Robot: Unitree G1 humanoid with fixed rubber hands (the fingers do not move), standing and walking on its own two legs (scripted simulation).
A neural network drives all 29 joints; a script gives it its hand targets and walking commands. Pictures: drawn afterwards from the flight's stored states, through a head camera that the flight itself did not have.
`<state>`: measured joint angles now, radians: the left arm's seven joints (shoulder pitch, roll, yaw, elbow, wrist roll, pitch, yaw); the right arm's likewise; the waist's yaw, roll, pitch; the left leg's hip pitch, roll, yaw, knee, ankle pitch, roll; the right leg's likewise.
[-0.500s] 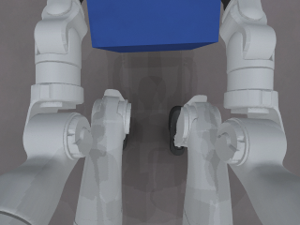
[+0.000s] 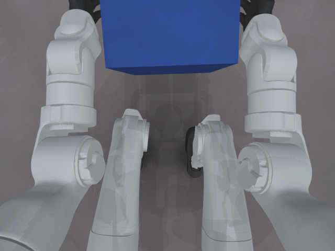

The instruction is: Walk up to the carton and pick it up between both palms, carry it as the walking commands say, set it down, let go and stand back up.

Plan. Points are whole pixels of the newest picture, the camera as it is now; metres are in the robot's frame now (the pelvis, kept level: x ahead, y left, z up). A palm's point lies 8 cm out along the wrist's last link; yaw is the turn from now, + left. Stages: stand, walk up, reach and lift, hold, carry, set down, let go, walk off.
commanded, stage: reach and lift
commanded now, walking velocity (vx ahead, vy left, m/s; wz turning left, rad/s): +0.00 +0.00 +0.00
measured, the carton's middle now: (170, 21) +0.54 +0.03 -0.13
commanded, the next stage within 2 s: none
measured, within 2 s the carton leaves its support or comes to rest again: neither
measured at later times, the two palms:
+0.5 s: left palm out of the picture +0.50 +0.17 +0.05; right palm out of the picture +0.50 -0.13 +0.05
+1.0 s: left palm out of the picture +0.48 +0.18 +0.12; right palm out of the picture +0.49 -0.12 +0.13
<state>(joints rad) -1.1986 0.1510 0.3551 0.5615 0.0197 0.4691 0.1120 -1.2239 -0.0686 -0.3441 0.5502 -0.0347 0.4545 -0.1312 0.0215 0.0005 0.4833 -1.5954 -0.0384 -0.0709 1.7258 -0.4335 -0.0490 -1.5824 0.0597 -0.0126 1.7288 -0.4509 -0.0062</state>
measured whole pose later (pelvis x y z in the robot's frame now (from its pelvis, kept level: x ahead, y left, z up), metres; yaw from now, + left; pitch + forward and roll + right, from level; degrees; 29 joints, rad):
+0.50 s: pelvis +0.05 -0.01 +0.07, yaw +1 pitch +27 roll +0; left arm -0.91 0.05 0.37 0.71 0.13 0.44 0.08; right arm -0.89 0.05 -0.41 0.65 -0.13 0.43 -0.11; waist 0.02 -0.01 -0.05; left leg -1.52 -0.04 -0.08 1.48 -0.43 -0.05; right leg -1.51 0.06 -0.01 1.49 -0.46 -0.02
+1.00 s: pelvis +0.11 +0.00 +0.16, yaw +2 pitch +28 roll -1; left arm -0.58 -0.04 0.36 0.63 0.19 0.34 0.04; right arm -0.59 0.15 -0.35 0.61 -0.21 0.32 -0.08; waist 0.01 0.00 -0.22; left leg -1.21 -0.04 -0.09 1.10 -0.38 -0.04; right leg -1.19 0.05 0.00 1.11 -0.41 -0.02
